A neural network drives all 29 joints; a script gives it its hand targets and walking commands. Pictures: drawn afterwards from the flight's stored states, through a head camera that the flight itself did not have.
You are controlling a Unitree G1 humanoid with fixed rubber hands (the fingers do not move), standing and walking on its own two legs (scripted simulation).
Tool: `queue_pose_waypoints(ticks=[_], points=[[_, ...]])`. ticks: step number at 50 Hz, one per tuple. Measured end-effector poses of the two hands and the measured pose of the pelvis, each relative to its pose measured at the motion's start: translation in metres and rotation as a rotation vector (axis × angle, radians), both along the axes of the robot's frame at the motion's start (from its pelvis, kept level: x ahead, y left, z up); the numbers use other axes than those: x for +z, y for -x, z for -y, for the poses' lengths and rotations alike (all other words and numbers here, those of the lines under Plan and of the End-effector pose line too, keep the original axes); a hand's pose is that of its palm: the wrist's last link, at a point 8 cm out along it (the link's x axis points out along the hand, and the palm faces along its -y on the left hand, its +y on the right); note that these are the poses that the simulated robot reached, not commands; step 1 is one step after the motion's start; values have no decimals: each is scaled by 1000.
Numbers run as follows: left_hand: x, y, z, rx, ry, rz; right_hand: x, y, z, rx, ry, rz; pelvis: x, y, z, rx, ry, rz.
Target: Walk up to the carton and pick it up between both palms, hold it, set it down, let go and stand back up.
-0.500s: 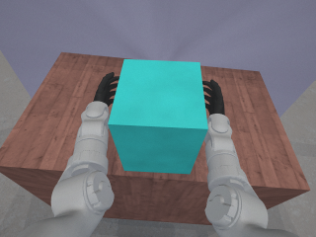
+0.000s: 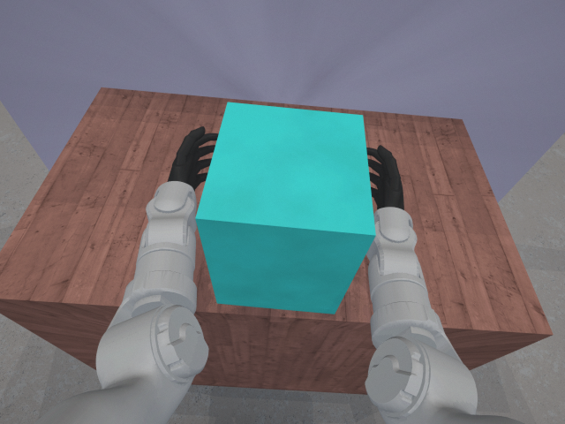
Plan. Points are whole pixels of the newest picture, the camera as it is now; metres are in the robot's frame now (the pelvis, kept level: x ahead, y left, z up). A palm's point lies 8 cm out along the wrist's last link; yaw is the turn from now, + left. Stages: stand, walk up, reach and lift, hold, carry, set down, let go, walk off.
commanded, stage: set down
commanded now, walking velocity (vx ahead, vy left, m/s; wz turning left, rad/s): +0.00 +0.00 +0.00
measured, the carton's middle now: (284, 215) +0.41 +0.04 +0.03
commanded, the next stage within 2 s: none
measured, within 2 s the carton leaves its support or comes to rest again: neither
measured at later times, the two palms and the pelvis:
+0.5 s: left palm (186, 181) +0.42 +0.19 +0.08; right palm (387, 203) +0.41 -0.11 +0.09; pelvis +0.00 +0.00 +0.00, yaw -1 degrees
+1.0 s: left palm (144, 174) +0.43 +0.26 +0.07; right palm (388, 190) +0.44 -0.12 +0.08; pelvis +0.00 +0.01 -0.02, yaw +1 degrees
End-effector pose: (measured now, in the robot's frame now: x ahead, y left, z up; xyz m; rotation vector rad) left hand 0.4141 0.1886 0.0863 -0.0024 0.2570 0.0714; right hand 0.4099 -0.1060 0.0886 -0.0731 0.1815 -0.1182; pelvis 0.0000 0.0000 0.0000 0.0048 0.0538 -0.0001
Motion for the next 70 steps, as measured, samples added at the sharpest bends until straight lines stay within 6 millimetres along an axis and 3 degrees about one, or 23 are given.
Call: queue_pose_waypoints(ticks=[31,39,47,53,61,70], points=[[-9,-5,0,2,-13,17,-3,-2,1,11,15,6,-1,3,-3,-18,3,-15],[-23,-17,-20,53,-32,-7,-14,-17,-2,48,-24,-53,-7,4,-7,-17,23,-153],[-16,-19,-56,87,-48,-18,-16,-30,2,39,-41,-99,-14,0,-10,13,43,-222],[-4,-16,-73,90,-67,22,2,-40,19,10,-52,-53,-17,2,-10,34,54,-230],[22,-18,-65,50,-65,58,31,-42,43,14,-42,-46,-15,10,-3,37,47,-208],[44,-13,-57,47,-52,50,45,-28,40,45,-50,-56,-12,19,5,30,33,-176]])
